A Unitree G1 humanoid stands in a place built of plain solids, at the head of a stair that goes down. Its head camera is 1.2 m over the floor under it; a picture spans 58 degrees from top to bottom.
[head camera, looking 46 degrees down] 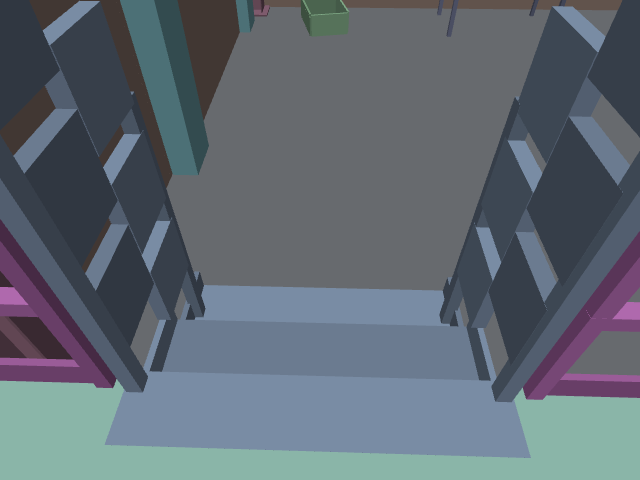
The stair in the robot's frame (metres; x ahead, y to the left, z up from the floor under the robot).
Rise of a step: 0.18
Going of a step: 0.30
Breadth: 1.12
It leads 2 degrees to the right of straight ahead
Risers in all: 3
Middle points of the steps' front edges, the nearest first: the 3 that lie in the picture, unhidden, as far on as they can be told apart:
0.60 0.01 0.00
0.90 0.00 -0.18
1.20 -0.01 -0.35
